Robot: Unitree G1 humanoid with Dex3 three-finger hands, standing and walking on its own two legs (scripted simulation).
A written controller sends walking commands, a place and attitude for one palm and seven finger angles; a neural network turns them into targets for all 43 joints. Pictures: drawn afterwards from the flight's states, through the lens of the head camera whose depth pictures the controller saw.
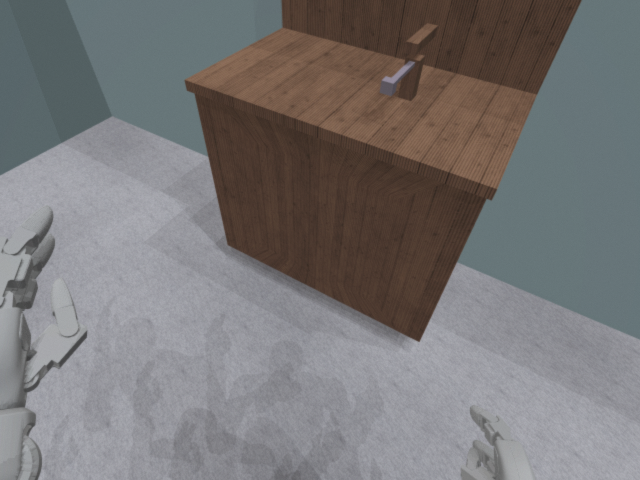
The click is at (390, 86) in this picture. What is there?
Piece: tap's lever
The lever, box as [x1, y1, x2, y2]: [380, 76, 397, 95]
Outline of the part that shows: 386,76 381,80 380,92 391,95 395,91 397,79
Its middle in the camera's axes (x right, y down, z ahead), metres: +0.15 -0.33 +0.84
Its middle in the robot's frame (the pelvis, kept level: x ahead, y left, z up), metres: +0.87 -0.09 +0.09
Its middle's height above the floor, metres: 0.86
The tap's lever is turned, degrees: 0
